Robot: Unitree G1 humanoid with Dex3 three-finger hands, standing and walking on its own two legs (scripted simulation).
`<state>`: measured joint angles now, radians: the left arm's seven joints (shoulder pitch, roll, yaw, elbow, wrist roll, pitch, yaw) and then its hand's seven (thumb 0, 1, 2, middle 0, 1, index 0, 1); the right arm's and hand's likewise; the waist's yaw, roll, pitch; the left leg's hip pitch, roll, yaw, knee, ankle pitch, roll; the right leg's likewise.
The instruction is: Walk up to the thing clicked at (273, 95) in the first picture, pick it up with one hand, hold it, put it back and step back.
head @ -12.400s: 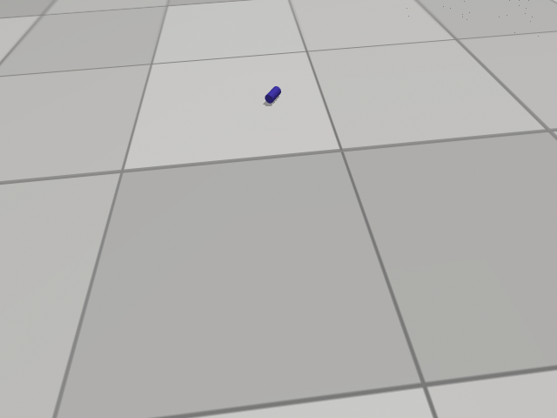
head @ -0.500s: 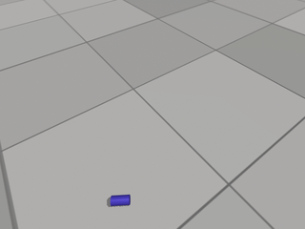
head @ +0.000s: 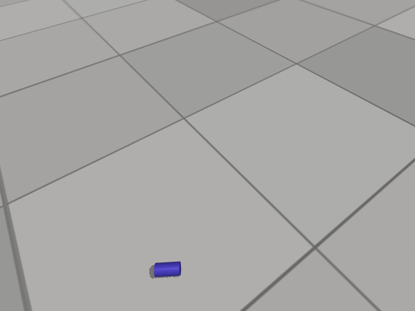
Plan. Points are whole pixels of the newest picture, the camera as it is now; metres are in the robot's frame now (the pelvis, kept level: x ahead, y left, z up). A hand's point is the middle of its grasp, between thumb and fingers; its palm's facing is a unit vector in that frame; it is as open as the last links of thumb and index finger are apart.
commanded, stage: stand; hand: left
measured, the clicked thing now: (167, 269) +0.44 +0.24 -0.75
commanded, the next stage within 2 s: walk up in 0.76 s
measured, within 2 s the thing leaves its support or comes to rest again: neither
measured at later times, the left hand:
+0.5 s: hand out of the picture +0.07 +0.25 -0.16, palm faces -0.04 -0.94 -0.34, open 7.4 cm
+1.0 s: hand out of the picture +0.07 +0.28 -0.17, palm faces -0.02 -0.93 -0.38, open 7.4 cm
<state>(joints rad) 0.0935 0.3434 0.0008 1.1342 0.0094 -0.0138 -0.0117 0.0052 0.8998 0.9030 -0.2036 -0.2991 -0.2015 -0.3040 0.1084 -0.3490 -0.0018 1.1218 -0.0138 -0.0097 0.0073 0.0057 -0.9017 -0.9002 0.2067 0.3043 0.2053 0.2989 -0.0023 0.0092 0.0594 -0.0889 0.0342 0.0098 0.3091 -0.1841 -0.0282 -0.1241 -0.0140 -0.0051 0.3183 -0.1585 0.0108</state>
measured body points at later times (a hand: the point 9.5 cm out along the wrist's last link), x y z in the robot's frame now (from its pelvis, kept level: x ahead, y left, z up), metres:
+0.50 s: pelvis +0.00 +0.00 +0.00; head +0.01 +0.00 +0.45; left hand +0.07 +0.30 -0.13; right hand +0.06 -0.30 -0.13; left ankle -0.01 +0.14 -0.75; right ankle +0.01 -0.13 -0.75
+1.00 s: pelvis -0.05 +0.02 -0.02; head +0.01 +0.02 +0.43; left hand +0.07 +0.33 -0.14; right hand +0.06 -0.31 -0.14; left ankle -0.03 +0.14 -0.73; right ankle +0.01 -0.12 -0.75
